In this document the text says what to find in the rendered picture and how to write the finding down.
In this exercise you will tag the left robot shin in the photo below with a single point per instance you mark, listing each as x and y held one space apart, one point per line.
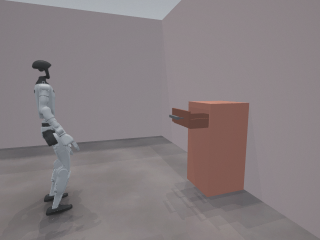
53 180

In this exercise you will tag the handle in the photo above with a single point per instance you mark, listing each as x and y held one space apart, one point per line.
175 117

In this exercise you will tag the right robot thigh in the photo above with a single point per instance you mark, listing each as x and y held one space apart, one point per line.
61 152

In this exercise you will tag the drawer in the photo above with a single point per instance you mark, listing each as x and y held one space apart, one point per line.
190 120

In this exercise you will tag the robot right forearm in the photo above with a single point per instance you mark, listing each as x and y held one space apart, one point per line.
49 117

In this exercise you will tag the right robot hand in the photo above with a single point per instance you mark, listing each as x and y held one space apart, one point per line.
66 140

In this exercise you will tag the cabinet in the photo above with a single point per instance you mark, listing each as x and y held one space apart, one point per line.
216 156

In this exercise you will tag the right robot upper arm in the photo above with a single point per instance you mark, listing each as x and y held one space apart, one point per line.
44 91

